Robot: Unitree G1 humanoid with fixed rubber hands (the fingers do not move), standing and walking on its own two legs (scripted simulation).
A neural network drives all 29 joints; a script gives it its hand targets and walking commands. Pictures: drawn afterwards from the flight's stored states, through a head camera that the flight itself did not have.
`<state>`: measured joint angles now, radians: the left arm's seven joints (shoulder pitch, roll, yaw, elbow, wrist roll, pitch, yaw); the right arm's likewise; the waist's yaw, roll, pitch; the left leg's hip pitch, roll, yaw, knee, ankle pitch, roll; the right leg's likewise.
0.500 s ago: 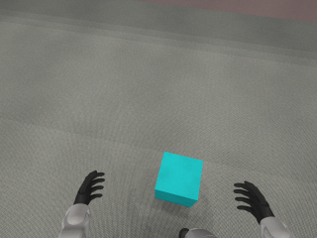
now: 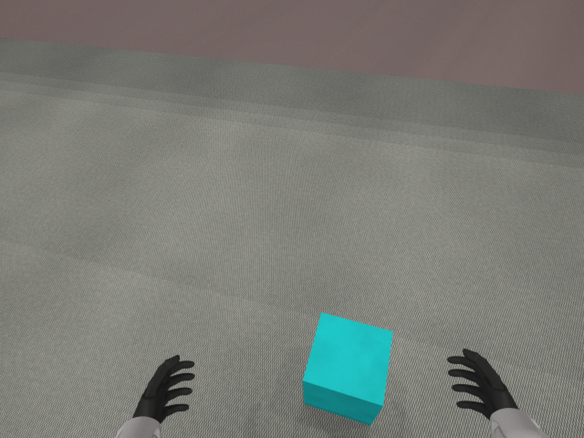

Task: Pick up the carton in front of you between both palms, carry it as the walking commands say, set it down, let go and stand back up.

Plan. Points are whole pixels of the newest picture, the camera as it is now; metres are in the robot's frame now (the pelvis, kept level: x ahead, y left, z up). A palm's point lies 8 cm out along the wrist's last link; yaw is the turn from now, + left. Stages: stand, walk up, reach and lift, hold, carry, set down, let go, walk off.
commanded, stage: let go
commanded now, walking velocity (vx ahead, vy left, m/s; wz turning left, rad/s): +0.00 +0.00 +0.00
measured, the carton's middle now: (346, 369) +0.39 -0.10 -0.65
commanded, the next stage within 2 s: stand in 0.06 s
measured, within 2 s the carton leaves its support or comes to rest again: neither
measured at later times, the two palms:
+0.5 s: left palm out of the picture +0.13 +0.22 -0.12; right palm out of the picture +0.10 -0.30 -0.13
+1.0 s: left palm out of the picture +0.10 +0.22 -0.13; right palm out of the picture +0.01 -0.28 -0.15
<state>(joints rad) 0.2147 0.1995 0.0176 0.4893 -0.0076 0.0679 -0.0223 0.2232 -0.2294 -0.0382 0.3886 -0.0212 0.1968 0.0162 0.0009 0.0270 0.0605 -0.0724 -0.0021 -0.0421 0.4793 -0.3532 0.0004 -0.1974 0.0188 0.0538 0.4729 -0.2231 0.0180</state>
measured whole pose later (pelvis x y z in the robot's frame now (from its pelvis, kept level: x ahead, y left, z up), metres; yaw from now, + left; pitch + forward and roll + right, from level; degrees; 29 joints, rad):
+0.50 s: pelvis +0.04 -0.03 -0.02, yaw -3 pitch +4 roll +0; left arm 0.34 0.22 0.02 0.77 0.02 -0.04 0.01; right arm 0.36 -0.30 0.00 0.70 -0.02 -0.03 -0.05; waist -0.01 0.05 -0.08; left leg -0.19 0.05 0.00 0.59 -0.48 -0.04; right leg -0.37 0.08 0.08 0.66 -0.36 -0.03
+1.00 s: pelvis +0.04 -0.02 -0.01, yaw -6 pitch +2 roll +0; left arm 0.34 0.22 0.00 0.89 0.01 0.01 0.04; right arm 0.40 -0.27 0.01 0.89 -0.02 0.02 -0.06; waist -0.01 0.03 -0.04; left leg -0.11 0.04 0.06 0.55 -0.47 -0.03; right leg -0.34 0.09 0.14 0.67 -0.36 -0.02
